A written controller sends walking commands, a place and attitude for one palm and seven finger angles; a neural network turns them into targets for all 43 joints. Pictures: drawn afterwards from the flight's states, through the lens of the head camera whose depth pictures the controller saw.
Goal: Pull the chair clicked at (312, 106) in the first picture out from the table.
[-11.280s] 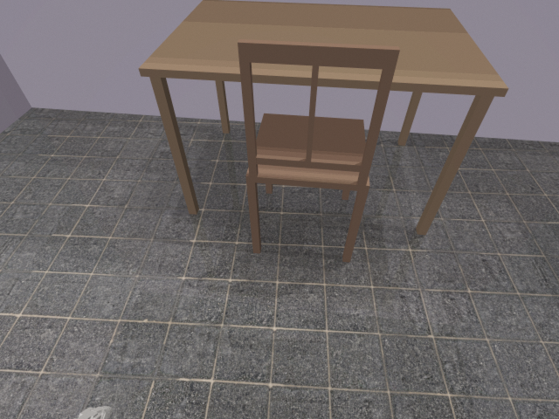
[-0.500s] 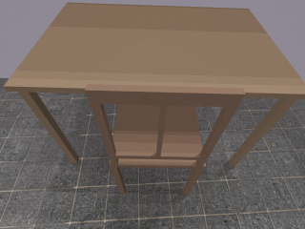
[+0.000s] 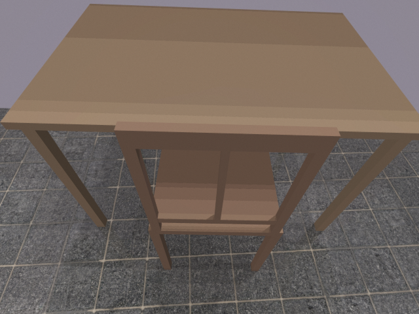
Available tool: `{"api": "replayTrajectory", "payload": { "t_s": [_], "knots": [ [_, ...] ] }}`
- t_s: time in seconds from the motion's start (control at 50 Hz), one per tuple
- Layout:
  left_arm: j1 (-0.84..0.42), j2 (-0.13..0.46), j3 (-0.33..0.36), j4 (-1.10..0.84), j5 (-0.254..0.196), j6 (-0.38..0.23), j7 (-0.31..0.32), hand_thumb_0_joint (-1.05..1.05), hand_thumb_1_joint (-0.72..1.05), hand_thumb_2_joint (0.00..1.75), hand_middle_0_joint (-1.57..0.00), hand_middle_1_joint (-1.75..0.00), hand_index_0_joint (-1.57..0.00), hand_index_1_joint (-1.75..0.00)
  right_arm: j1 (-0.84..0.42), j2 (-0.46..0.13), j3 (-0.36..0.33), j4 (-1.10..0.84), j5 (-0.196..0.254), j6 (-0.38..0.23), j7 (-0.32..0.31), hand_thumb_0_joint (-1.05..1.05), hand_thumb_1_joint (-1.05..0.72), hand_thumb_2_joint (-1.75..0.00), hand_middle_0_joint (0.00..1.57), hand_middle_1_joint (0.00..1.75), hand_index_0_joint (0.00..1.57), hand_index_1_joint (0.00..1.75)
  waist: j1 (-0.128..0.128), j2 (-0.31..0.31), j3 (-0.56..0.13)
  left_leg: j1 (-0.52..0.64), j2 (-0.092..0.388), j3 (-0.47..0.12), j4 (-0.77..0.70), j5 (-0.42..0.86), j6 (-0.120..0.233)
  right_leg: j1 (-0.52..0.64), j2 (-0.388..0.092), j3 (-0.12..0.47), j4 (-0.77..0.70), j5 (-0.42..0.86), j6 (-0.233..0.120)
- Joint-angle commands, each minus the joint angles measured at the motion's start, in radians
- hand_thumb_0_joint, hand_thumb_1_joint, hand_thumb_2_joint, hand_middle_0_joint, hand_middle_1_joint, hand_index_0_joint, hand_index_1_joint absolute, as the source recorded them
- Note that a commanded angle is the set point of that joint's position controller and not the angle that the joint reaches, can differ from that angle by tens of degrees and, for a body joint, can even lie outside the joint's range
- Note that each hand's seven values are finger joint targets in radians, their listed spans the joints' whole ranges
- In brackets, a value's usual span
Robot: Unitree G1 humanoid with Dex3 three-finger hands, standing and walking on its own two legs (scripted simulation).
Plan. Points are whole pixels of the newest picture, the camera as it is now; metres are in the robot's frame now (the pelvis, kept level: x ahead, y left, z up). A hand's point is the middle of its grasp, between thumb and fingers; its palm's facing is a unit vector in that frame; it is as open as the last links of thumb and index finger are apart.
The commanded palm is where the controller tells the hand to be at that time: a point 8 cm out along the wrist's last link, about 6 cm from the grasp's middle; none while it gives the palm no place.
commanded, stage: come to a stop and stand still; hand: left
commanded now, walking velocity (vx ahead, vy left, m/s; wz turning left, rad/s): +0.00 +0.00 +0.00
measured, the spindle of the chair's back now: (220, 188) +0.41 +0.00 -0.07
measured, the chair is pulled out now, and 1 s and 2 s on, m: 0.00 0.00 0.00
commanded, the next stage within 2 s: look again from close up in 0.32 s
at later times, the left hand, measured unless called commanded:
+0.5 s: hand out of the picture -0.03 +0.18 -0.17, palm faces +0.02 -0.98 -0.19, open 7.4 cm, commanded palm none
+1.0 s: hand out of the picture +0.04 +0.21 -0.16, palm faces +0.05 -0.97 -0.25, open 7.4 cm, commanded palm none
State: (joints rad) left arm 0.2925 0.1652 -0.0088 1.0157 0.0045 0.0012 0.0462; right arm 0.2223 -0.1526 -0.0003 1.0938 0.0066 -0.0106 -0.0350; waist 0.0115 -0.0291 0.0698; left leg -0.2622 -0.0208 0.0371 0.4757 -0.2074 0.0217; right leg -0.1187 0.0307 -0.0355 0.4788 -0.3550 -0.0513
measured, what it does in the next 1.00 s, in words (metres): stands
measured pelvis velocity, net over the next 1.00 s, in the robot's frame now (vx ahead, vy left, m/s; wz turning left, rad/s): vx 0.00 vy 0.02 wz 0.03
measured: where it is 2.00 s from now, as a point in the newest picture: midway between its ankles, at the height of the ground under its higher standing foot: outside the picture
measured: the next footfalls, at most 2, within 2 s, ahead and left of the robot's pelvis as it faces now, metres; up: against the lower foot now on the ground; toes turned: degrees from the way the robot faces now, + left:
none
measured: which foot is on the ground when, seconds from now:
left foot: down 0.00-1.00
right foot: down 0.00-1.00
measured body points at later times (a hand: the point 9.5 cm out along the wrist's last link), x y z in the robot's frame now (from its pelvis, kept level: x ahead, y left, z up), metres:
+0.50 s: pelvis -0.02 +0.01 +0.00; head +0.02 +0.01 +0.45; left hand -0.03 +0.23 -0.15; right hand +0.00 -0.21 -0.16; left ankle +0.03 +0.11 -0.74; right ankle -0.06 -0.08 -0.74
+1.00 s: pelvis +0.00 +0.02 +0.00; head +0.02 +0.01 +0.45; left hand +0.04 +0.26 -0.14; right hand +0.08 -0.20 -0.16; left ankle +0.03 +0.11 -0.74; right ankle -0.06 -0.08 -0.74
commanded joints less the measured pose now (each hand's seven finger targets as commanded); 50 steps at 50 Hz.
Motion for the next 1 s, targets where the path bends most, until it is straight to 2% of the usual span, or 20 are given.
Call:
{"api": "replayTrajectory", "payload": {
  "t_s": [0.0, 0.12, 0.22, 0.26, 0.3, 0.38, 0.4, 0.42, 0.46, 0.5, 0.52, 0.56, 0.58, 0.64, 0.7, 0.74, 0.8, 0.86, 0.9, 0.98],
  "knots": [
    [0.087, 0.088, 0.014, -0.029, 0.003, -0.016, 0.005, 0.0, 0.9, 0.9, -0.2, -0.3, -0.2, -0.3, 0.058, -0.095, -0.011, -0.032, -0.005, -0.021, 0.001, 0.0, -0.9, -0.9, 0.2, 0.3, 0.2, 0.3, 0.003, 0.014, -0.081, 0.128, 0.136, -0.153, -0.061, 0.305, 0.045, -0.055, -0.134, 0.106, -0.099, 0.282, 0.011],
    [0.078, 0.093, 0.01, -0.029, 0.007, -0.016, -0.002, 0.0, 0.9, 0.9, -0.2, -0.3, -0.2, -0.3, 0.044, -0.1, -0.009, -0.028, -0.009, -0.017, 0.011, 0.0, -0.9, -0.9, 0.2, 0.3, 0.2, 0.3, 0.0, 0.015, 0.003, 0.079, 0.118, -0.162, -0.119, 0.088, 0.035, -0.101, -0.133, 0.108, -0.151, 0.148, 0.007],
    [0.086, 0.1, 0.007, -0.021, 0.008, -0.019, -0.006, 0.0, 0.9, 0.9, -0.2, -0.3, -0.2, -0.3, 0.053, -0.101, -0.005, -0.023, -0.01, -0.016, 0.014, 0.0, -0.9, -0.9, 0.2, 0.3, 0.2, 0.3, -0.004, 0.033, 0.038, 0.061, 0.11, -0.166, -0.145, 0.011, 0.029, -0.121, -0.131, 0.108, -0.177, 0.095, 0.004],
    [0.089, 0.098, 0.006, -0.015, 0.008, -0.021, -0.008, 0.0, 0.9, 0.9, -0.2, -0.3, -0.2, -0.3, 0.062, -0.102, -0.003, -0.018, -0.01, -0.017, 0.015, 0.0, -0.9, -0.9, 0.2, 0.3, 0.2, 0.3, -0.005, 0.02, 0.035, 0.06, 0.107, -0.169, -0.15, -0.002, 0.029, -0.122, -0.129, 0.106, -0.179, 0.085, 0.002],
    [0.102, 0.097, 0.006, -0.008, 0.006, -0.024, -0.009, 0.0, 0.9, 0.9, -0.2, -0.3, -0.2, -0.3, 0.064, -0.098, -0.002, -0.015, -0.008, -0.02, 0.014, 0.0, -0.9, -0.9, 0.2, 0.3, 0.2, 0.3, -0.001, 0.043, 0.031, 0.068, 0.107, -0.165, -0.154, 0.005, 0.031, -0.115, -0.132, 0.101, -0.184, 0.094, 0.0],
    [0.122, 0.09, 0.004, 0.007, 0.005, -0.028, -0.009, 0.0, 0.9, 0.9, -0.2, -0.3, -0.2, -0.3, 0.086, -0.097, 0.0, -0.005, -0.007, -0.025, 0.013, 0.0, -0.9, -0.9, 0.2, 0.3, 0.2, 0.3, -0.005, 0.035, -0.014, 0.098, 0.108, -0.166, -0.144, 0.052, 0.031, -0.096, -0.133, 0.096, -0.168, 0.132, 0.0],
    [0.007, 0.238, 0.0, -0.065, -0.001, -0.039, -0.001, 0.0, 0.9, 0.9, -0.2, -0.3, -0.2, -0.3, 0.008, -0.169, -0.035, -0.106, -0.036, -0.014, 0.02, 0.0, -0.9, -0.9, 0.2, 0.3, 0.2, 0.3, -0.061, 0.219, 0.067, 0.06, 0.015, -0.163, -0.094, 0.275, 0.056, -0.175, -0.067, 0.029, -0.057, 0.159, -0.034],
    [0.093, 0.174, 0.028, -0.08, 0.009, -0.032, -0.001, 0.0, 0.9, 0.9, -0.2, -0.3, -0.2, -0.3, 0.014, -0.145, -0.046, -0.125, -0.024, -0.034, 0.012, 0.0, -0.9, -0.9, 0.2, 0.3, 0.2, 0.3, -0.002, 0.176, -0.019, 0.06, 0.113, -0.185, -0.085, 0.078, 0.041, -0.165, -0.099, 0.067, -0.076, 0.041, -0.024],
    [0.098, 0.147, 0.024, -0.056, 0.011, -0.041, 0.004, 0.0, 0.9, 0.9, -0.2, -0.3, -0.2, -0.3, 0.008, -0.11, -0.04, -0.121, -0.018, -0.026, 0.015, 0.0, -0.9, -0.9, 0.2, 0.3, 0.2, 0.3, -0.009, 0.076, -0.07, 0.04, 0.076, -0.164, -0.035, 0.038, 0.025, -0.092, -0.138, 0.101, -0.132, 0.121, -0.035],
    [0.072, 0.149, 0.03, -0.068, 0.007, -0.038, 0.007, 0.0, 0.9, 0.9, -0.2, -0.3, -0.2, -0.3, 0.018, -0.103, -0.04, -0.129, -0.024, -0.018, 0.019, 0.0, -0.9, -0.9, 0.2, 0.3, 0.2, 0.3, -0.021, -0.013, -0.07, 0.045, 0.057, -0.136, 0.002, 0.049, 0.009, -0.112, -0.168, 0.148, -0.156, 0.102, -0.048],
    [0.06, 0.133, 0.029, -0.063, 0.005, -0.039, 0.008, 0.0, 0.9, 0.9, -0.2, -0.3, -0.2, -0.3, 0.017, -0.101, -0.038, -0.122, -0.025, -0.016, 0.021, 0.0, -0.9, -0.9, 0.2, 0.3, 0.2, 0.3, -0.022, -0.031, -0.056, 0.047, 0.053, -0.132, 0.019, 0.053, 0.007, -0.127, -0.174, 0.149, -0.161, 0.097, -0.048],
    [0.042, 0.13, 0.03, -0.067, 0.005, -0.038, 0.009, 0.0, 0.9, 0.9, -0.2, -0.3, -0.2, -0.3, 0.016, -0.112, -0.039, -0.115, -0.025, -0.013, 0.026, 0.0, -0.9, -0.9, 0.2, 0.3, 0.2, 0.3, -0.031, -0.024, -0.018, 0.048, 0.057, -0.138, 0.016, 0.055, 0.008, -0.165, -0.168, 0.142, -0.161, 0.068, -0.044],
    [0.037, 0.129, 0.032, -0.065, 0.006, -0.038, 0.009, 0.0, 0.9, 0.9, -0.2, -0.3, -0.2, -0.3, 0.013, -0.116, -0.04, -0.112, -0.026, -0.013, 0.027, 0.0, -0.9, -0.9, 0.2, 0.3, 0.2, 0.3, -0.031, 0.004, -0.006, 0.049, 0.064, -0.144, 0.008, 0.063, 0.011, -0.168, -0.16, 0.131, -0.151, 0.079, -0.038],
    [0.049, 0.12, 0.031, -0.055, 0.007, -0.032, 0.012, 0.0, 0.9, 0.9, -0.2, -0.3, -0.2, -0.3, 0.014, -0.12, -0.032, -0.105, -0.026, -0.011, 0.026, 0.0, -0.9, -0.9, 0.2, 0.3, 0.2, 0.3, -0.02, 0.037, -0.015, 0.037, 0.083, -0.173, -0.028, 0.105, 0.027, -0.116, -0.129, 0.096, -0.099, 0.149, -0.02],
    [0.06, 0.129, 0.032, -0.049, 0.007, -0.032, 0.012, 0.0, 0.9, 0.9, -0.2, -0.3, -0.2, -0.3, 0.002, -0.127, -0.029, -0.103, -0.024, -0.013, 0.026, 0.0, -0.9, -0.9, 0.2, 0.3, 0.2, 0.3, -0.006, 0.054, -0.046, 0.061, 0.095, -0.179, -0.036, 0.185, 0.036, -0.075, -0.128, 0.083, -0.078, 0.218, -0.006],
    [0.05, 0.127, 0.033, -0.049, 0.007, -0.031, 0.015, 0.0, 0.9, 0.9, -0.2, -0.3, -0.2, -0.3, -0.002, -0.135, -0.029, -0.1, -0.024, -0.013, 0.026, 0.0, -0.9, -0.9, 0.2, 0.3, 0.2, 0.3, -0.009, 0.026, -0.059, 0.082, 0.1, -0.182, -0.03, 0.236, 0.039, -0.062, -0.126, 0.078, -0.069, 0.251, 0.0],
    [0.044, 0.131, 0.033, -0.049, 0.006, -0.031, 0.016, 0.0, 0.9, 0.9, -0.2, -0.3, -0.2, -0.3, -0.01, -0.141, -0.029, -0.094, -0.023, -0.015, 0.026, 0.0, -0.9, -0.9, 0.2, 0.3, 0.2, 0.3, -0.003, 0.034, -0.077, 0.113, 0.106, -0.181, -0.03, 0.293, 0.043, -0.052, -0.128, 0.074, -0.065, 0.279, 0.009],
    [0.028, 0.13, 0.034, -0.05, 0.008, -0.028, 0.016, 0.0, 0.9, 0.9, -0.2, -0.3, -0.2, -0.3, -0.025, -0.145, -0.029, -0.09, -0.023, -0.01, 0.026, 0.0, -0.9, -0.9, 0.2, 0.3, 0.2, 0.3, -0.006, 0.026, -0.048, 0.1, 0.105, -0.189, -0.047, 0.245, 0.044, -0.063, -0.129, 0.075, -0.077, 0.239, 0.012],
    [0.025, 0.137, 0.032, -0.051, 0.008, -0.028, 0.014, 0.0, 0.9, 0.9, -0.2, -0.3, -0.2, -0.3, -0.03, -0.146, -0.027, -0.088, -0.023, -0.011, 0.026, 0.0, -0.9, -0.9, 0.2, 0.3, 0.2, 0.3, -0.002, 0.048, -0.054, 0.112, 0.103, -0.188, -0.052, 0.255, 0.044, -0.059, -0.131, 0.078, -0.079, 0.251, 0.014],
    [0.021, 0.13, 0.031, -0.046, 0.007, -0.03, 0.014, 0.0, 0.9, 0.9, -0.2, -0.3, -0.2, -0.3, -0.035, -0.141, -0.027, -0.078, -0.022, -0.01, 0.025, 0.0, -0.9, -0.9, 0.2, 0.3, 0.2, 0.3, -0.007, 0.017, -0.056, 0.12, 0.1, -0.181, -0.052, 0.237, 0.041, -0.058, -0.14, 0.082, -0.093, 0.254, 0.016]
  ]
}}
